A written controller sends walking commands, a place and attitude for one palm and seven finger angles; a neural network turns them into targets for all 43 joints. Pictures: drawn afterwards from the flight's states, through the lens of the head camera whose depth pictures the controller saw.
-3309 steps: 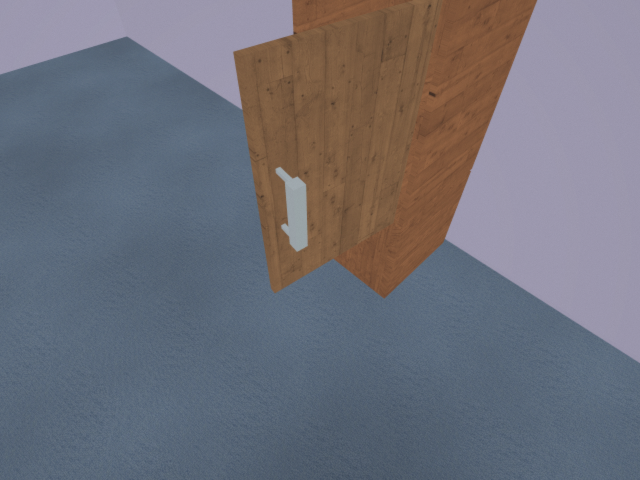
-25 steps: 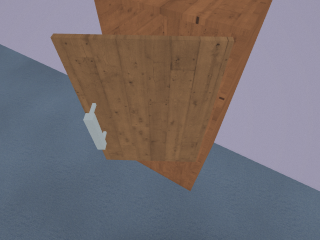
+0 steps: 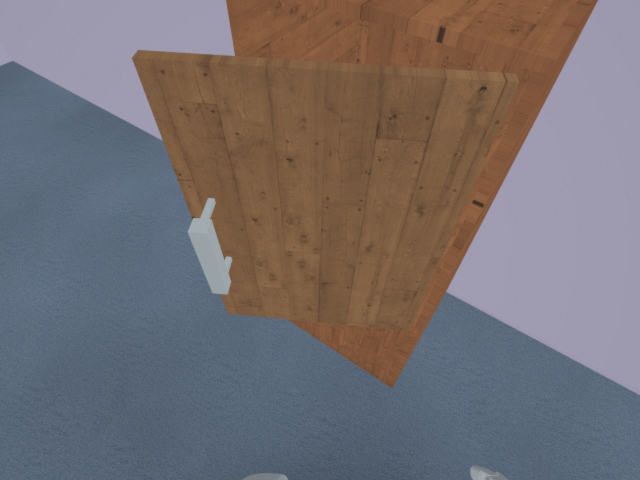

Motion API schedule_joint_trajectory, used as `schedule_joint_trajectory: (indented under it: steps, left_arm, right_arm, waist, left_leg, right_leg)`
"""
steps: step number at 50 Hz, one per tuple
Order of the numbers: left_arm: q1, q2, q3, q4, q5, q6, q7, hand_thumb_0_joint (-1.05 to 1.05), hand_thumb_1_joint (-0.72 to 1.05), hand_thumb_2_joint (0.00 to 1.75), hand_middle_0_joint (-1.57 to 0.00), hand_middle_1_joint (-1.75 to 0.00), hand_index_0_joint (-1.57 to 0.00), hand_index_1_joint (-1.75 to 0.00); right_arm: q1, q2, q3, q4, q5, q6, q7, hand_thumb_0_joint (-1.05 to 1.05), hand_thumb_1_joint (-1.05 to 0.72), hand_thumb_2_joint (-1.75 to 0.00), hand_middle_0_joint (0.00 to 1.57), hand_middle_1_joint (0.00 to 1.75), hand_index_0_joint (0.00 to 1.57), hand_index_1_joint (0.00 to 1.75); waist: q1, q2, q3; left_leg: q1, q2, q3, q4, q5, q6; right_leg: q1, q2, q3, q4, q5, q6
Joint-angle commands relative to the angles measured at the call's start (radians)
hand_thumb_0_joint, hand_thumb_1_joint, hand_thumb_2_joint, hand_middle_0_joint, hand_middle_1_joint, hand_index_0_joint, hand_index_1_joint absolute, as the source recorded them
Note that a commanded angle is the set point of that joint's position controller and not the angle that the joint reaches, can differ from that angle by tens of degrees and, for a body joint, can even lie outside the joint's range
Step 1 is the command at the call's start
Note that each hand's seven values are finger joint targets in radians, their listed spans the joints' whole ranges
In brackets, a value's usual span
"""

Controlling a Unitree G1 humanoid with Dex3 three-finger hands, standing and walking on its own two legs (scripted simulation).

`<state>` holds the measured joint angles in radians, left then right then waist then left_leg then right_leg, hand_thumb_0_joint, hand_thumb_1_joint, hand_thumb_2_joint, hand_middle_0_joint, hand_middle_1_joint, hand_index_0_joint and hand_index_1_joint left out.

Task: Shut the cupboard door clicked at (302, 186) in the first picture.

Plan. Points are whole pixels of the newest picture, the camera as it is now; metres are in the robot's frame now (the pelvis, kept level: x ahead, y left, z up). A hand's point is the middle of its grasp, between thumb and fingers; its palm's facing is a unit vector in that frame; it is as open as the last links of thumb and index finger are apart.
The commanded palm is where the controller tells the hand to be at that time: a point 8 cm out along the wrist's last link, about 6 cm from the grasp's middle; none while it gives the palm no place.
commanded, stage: come to a stop and stand still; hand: left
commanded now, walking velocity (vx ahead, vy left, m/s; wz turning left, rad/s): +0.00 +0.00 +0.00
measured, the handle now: (216, 248) +0.44 +0.22 -0.03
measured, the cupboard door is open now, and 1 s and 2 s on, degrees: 29 29 29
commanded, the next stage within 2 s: look again from close up in 0.28 s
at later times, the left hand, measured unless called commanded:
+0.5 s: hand out of the picture +0.00 +0.18 -0.15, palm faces -0.01 -0.98 -0.22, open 7.4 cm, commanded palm none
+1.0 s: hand out of the picture +0.01 +0.15 -0.15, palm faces +0.08 -0.98 -0.19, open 7.4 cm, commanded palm +0.09 +0.19 -0.06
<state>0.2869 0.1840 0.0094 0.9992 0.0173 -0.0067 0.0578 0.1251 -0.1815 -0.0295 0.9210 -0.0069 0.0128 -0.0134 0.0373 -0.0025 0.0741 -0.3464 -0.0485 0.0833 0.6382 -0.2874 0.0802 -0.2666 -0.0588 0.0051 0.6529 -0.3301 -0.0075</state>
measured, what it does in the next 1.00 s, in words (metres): stands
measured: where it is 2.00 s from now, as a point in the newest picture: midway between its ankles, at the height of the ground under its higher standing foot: outside the picture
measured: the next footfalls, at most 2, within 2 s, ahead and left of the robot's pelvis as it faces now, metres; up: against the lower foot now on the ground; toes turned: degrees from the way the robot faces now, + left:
none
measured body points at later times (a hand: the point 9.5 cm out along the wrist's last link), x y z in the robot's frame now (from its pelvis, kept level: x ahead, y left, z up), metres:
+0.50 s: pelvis -0.01 +0.00 +0.02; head +0.00 -0.01 +0.47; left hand +0.01 +0.23 -0.14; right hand -0.01 -0.25 -0.14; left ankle +0.03 +0.07 -0.72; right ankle -0.02 -0.15 -0.72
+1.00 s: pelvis +0.00 -0.02 +0.02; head +0.01 -0.02 +0.47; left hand +0.01 +0.20 -0.14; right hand +0.02 -0.25 -0.13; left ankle +0.03 +0.07 -0.72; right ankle -0.02 -0.15 -0.72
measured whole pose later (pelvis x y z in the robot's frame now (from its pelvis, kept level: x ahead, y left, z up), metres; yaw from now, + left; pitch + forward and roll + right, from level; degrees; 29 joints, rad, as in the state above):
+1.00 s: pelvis +0.00 -0.02 +0.02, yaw +0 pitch -1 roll +0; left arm 0.34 0.15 0.02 0.92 -0.01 0.05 0.04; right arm 0.26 -0.17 0.00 1.05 0.00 -0.03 -0.03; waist 0.00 0.00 0.04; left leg -0.25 -0.02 0.05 0.45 -0.19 0.04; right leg -0.16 -0.01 -0.01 0.45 -0.27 0.01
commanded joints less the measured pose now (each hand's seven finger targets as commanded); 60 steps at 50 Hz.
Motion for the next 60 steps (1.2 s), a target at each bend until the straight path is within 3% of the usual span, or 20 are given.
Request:
schedule_joint_trajectory:
  steps: [1, 2, 3, 4, 7, 10, 21, 47, 48, 49, 50, 51, 52, 53, 54, 55, 56, 57, 58, 60]
  left_arm:
    - [-0.007, 0.162, 0.022, -0.092, 0.011, -0.026, 0.003, 0.0, 0.9, 0.9, -0.2, -0.3, -0.2, -0.3]
    - [-0.023, 0.161, 0.02, -0.104, 0.014, -0.01, 0.0, 0.0, 0.9, 0.9, -0.2, -0.3, -0.2, -0.3]
    - [-0.013, 0.141, 0.023, -0.102, 0.011, 0.003, 0.0, 0.0, 0.9, 0.9, -0.2, -0.3, -0.2, -0.3]
    - [0.012, 0.118, 0.019, -0.094, 0.008, 0.014, 0.0, 0.0, 0.9, 0.9, -0.2, -0.3, -0.2, -0.3]
    - [0.061, 0.101, 0.008, -0.081, 0.011, 0.016, -0.008, 0.0, 0.9, 0.9, -0.2, -0.3, -0.2, -0.3]
    - [0.045, 0.114, 0.009, -0.089, 0.008, 0.012, -0.014, 0.0, 0.9, 0.9, -0.2, -0.3, -0.2, -0.3]
    - [0.045, 0.112, 0.004, -0.067, 0.002, -0.003, -0.021, 0.0, 0.9, 0.9, -0.2, -0.3, -0.2, -0.3]
    - [0.066, 0.069, -0.013, 0.057, -0.004, -0.019, -0.014, 0.0, 0.9, 0.9, -0.2, -0.3, -0.2, -0.3]
    - [0.116, 0.082, -0.011, 0.083, 0.014, -0.031, 0.018, 0.0, 0.9, 0.9, -0.2, -0.3, -0.2, -0.3]
    - [-0.713, 0.595, 0.359, -1.573, -0.147, -0.294, 0.005, 0.0, 0.9, 0.9, -0.2, -0.3, -0.2, -0.3]
    - [-0.082, 0.155, 0.014, -1.3, -0.157, -0.225, -0.005, 0.0, 0.9, 0.9, -0.22, -0.32, -0.22, -0.32]
    - [-0.061, 0.16, 0.061, -1.232, -0.194, -0.173, 0.051, 0.0, 0.9, 0.9, -0.24, -0.34, -0.24, -0.34]
    - [0.197, -0.126, -0.108, -0.915, -0.177, -0.058, 0.042, 0.0, 0.9, 0.9, -0.25, -0.36, -0.25, -0.36]
    - [-0.002, -0.057, -0.094, -1.081, -0.192, -0.086, 0.044, 0.0, 0.9, 0.9, -0.27, -0.38, -0.27, -0.38]
    - [0.016, -0.029, -0.044, -1.019, -0.18, -0.129, 0.029, 0.0, 0.9, 0.9, -0.29, -0.4, -0.29, -0.4]
    - [0.037, -0.026, -0.022, -0.895, -0.172, -0.184, 0.006, 0.0, 0.9, 0.9, -0.31, -0.42, -0.31, -0.42]
    - [0.201, -0.013, 0.041, -0.767, -0.176, -0.237, -0.03, 0.0, 0.9, 0.9, -0.33, -0.44, -0.33, -0.44]
    - [0.278, -0.045, 0.037, -0.722, -0.199, -0.312, -0.084, 0.0, 0.9, 0.9, -0.35, -0.46, -0.35, -0.46]
    - [0.368, -0.02, 0.095, -0.703, -0.228, -0.394, -0.149, 0.0, 0.9, 0.9, -0.36, -0.48, -0.36, -0.48]
    - [0.437, 0.012, 0.144, -0.731, -0.277, -0.547, -0.295, 0.0, 0.9, 0.9, -0.4, -0.52, -0.4, -0.52]
  right_arm:
    - [0.117, -0.055, -0.017, -0.077, -0.003, -0.017, 0.011, 0.0, -0.9, -0.9, 0.2, 0.3, 0.2, 0.3]
    - [0.119, -0.077, -0.025, -0.067, -0.007, -0.022, 0.015, 0.0, -0.9, -0.9, 0.2, 0.3, 0.2, 0.3]
    - [0.124, -0.127, -0.031, -0.064, -0.014, -0.024, 0.011, 0.0, -0.9, -0.9, 0.2, 0.3, 0.2, 0.3]
    - [0.108, -0.148, -0.032, -0.067, -0.015, -0.022, 0.005, 0.0, -0.9, -0.9, 0.2, 0.3, 0.2, 0.3]
    - [0.067, -0.136, -0.023, -0.083, -0.013, -0.02, 0.003, 0.0, -0.9, -0.9, 0.2, 0.3, 0.2, 0.3]
    - [0.101, -0.132, -0.022, -0.07, -0.014, -0.019, 0.007, 0.0, -0.9, -0.9, 0.2, 0.3, 0.2, 0.3]
    - [0.171, -0.113, -0.008, 0.005, -0.009, -0.036, 0.004, 0.0, -0.9, -0.9, 0.2, 0.3, 0.2, 0.3]
    - [0.177, -0.078, 0.012, 0.143, 0.0, -0.046, -0.011, 0.0, -0.9, -0.9, 0.2, 0.3, 0.2, 0.3]
    - [0.114, -0.114, 0.014, 0.084, 0.005, -0.046, -0.003, 0.0, -0.9, -0.9, 0.2, 0.3, 0.2, 0.3]
    - [0.19, -0.311, -0.031, -0.244, 0.017, -0.225, -0.095, 0.0, -0.9, -0.9, 0.2, 0.3, 0.2, 0.3]
    - [0.095, -0.164, 0.033, -0.229, 0.047, -0.307, -0.102, 0.0, -0.9, -0.9, 0.2, 0.3, 0.2, 0.3]
    - [0.088, -0.196, 0.03, -0.163, 0.05, -0.347, -0.103, 0.0, -0.9, -0.9, 0.2, 0.3, 0.2, 0.3]
    - [0.07, -0.136, 0.039, -0.133, 0.055, -0.357, -0.071, 0.0, -0.9, -0.9, 0.2, 0.3, 0.2, 0.3]
    - [0.102, -0.184, 0.016, -0.206, 0.061, -0.362, -0.053, 0.0, -0.9, -0.9, 0.2, 0.3, 0.2, 0.3]
    - [0.073, -0.188, 0.002, -0.244, 0.051, -0.374, -0.049, 0.0, -0.9, -0.9, 0.2, 0.3, 0.2, 0.3]
    - [0.062, -0.196, -0.007, -0.253, 0.038, -0.38, -0.042, 0.0, -0.9, -0.9, 0.2, 0.3, 0.2, 0.3]
    - [0.048, -0.191, -0.026, -0.282, 0.038, -0.376, -0.029, 0.0, -0.9, -0.9, 0.2, 0.3, 0.2, 0.3]
    - [0.037, -0.174, -0.028, -0.311, 0.028, -0.377, -0.016, 0.0, -0.9, -0.9, 0.2, 0.3, 0.2, 0.3]
    - [0.023, -0.17, -0.044, -0.332, 0.016, -0.375, -0.005, 0.0, -0.9, -0.9, 0.2, 0.3, 0.2, 0.3]
    - [-0.007, -0.181, -0.067, -0.387, 0.007, -0.358, 0.016, 0.0, -0.9, -0.9, 0.2, 0.3, 0.2, 0.3]
  waist:
    - [-0.075, -0.093, -0.127]
    - [-0.079, 0.028, -0.093]
    - [-0.064, 0.084, -0.08]
    - [-0.041, 0.123, -0.045]
    - [-0.004, -0.007, 0.041]
    - [-0.025, 0.007, 0.03]
    - [-0.035, -0.003, -0.06]
    - [-0.037, -0.007, -0.023]
    - [-0.018, -0.021, 0.007]
    - [-0.205, -0.018, -0.381]
    - [-0.052, 0.29, -0.53]
    - [-0.043, 0.258, -0.477]
    - [-0.062, 0.171, -0.267]
    - [-0.106, 0.137, -0.107]
    - [-0.116, 0.084, -0.019]
    - [-0.122, -0.054, 0.06]
    - [-0.069, -0.122, 0.067]
    - [-0.038, -0.242, 0.018]
    - [0.004, -0.299, -0.047]
    - [0.038, -0.33, -0.165]
  left_leg:
    - [0.126, 0.041, -0.063, -0.149, -0.006, -0.063]
    - [0.18, 0.068, -0.107, -0.172, 0.092, -0.049]
    - [0.134, 0.163, -0.214, -0.199, 0.16, -0.013]
    - [0.083, 0.211, -0.286, -0.278, 0.114, 0.018]
    - [-0.055, 0.187, -0.271, -0.326, -0.099, 0.023]
    - [-0.027, 0.145, -0.234, -0.354, -0.216, -0.014]
    - [0.074, 0.143, -0.195, -0.348, -0.079, -0.025]
    - [0.17, 0.141, -0.14, -0.302, 0.172, -0.046]
    - [0.119, 0.164, -0.124, -0.139, 0.216, -0.069]
    - [0.455, 0.087, -0.114, -0.199, 0.28, -0.024]
    - [0.499, 0.087, -0.061, -0.2, 0.415, -0.047]
    - [0.436, 0.103, -0.092, -0.196, 0.384, -0.101]
    - [0.27, 0.103, -0.124, -0.235, 0.212, -0.085]
    - [0.142, 0.09, -0.16, -0.22, 0.01, -0.08]
    - [0.049, 0.07, -0.166, -0.184, -0.092, -0.075]
    - [-0.07, 0.053, -0.17, -0.121, -0.14, -0.078]
    - [-0.143, 0.039, -0.153, -0.055, -0.113, -0.083]
    - [-0.21, 0.035, -0.139, 0.023, -0.083, -0.086]
    - [-0.263, 0.029, -0.119, 0.096, -0.062, -0.091]
    - [-0.357, 0.017, -0.093, 0.208, -0.032, -0.102]
  right_leg:
    - [-0.013, -0.183, 0.171, -0.144, 0.355, -0.121]
    - [-0.088, -0.086, 0.105, -0.09, 0.181, -0.073]
    - [-0.081, 0.003, 0.023, -0.044, 0.01, -0.022]
    - [-0.062, 0.031, -0.017, -0.02, -0.082, -0.005]
    - [-0.005, 0.015, 0.01, -0.113, -0.032, -0.02]
    - [-0.03, 0.005, 0.046, -0.166, -0.06, -0.03]
    - [0.012, -0.024, 0.061, -0.242, 0.005, -0.031]
    - [0.037, -0.04, 0.069, -0.301, 0.135, -0.015]
    - [0.016, -0.059, 0.073, -0.311, 0.203, -0.012]
    - [-0.007, 0.045, -0.037, -0.212, 0.322, 0.003]
    - [0.007, 0.089, -0.084, -0.151, 0.207, -0.023]
    - [0.017, 0.093, -0.098, -0.129, 0.139, -0.025]
    - [-0.082, 0.069, -0.107, -0.107, 0.081, -0.008]
    - [-0.121, 0.06, -0.103, -0.126, 0.064, -0.007]
    - [-0.192, 0.057, -0.108, -0.133, 0.013, -0.006]
    - [-0.289, 0.059, -0.118, -0.1, -0.057, -0.004]
    - [-0.331, 0.061, -0.118, -0.069, -0.103, -0.012]
    - [-0.385, 0.06, -0.122, -0.013, -0.143, -0.012]
    - [-0.415, 0.062, -0.106, 0.036, -0.16, -0.014]
    - [-0.407, 0.051, -0.064, 0.139, -0.088, -0.014]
